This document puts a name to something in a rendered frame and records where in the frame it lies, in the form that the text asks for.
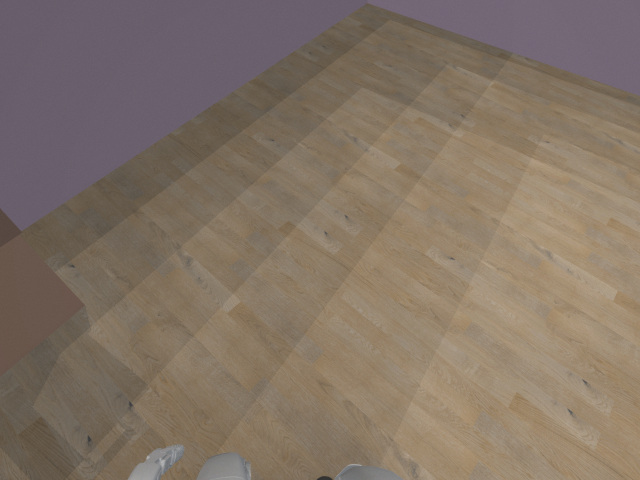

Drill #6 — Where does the left robot thigh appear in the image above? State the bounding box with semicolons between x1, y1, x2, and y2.
196;452;251;480

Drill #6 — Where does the robot left hand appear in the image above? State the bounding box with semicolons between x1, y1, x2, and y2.
128;444;184;480

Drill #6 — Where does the cabinet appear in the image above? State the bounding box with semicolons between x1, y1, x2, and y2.
0;235;85;377

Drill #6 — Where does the drawer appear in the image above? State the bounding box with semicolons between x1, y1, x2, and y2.
0;209;22;247

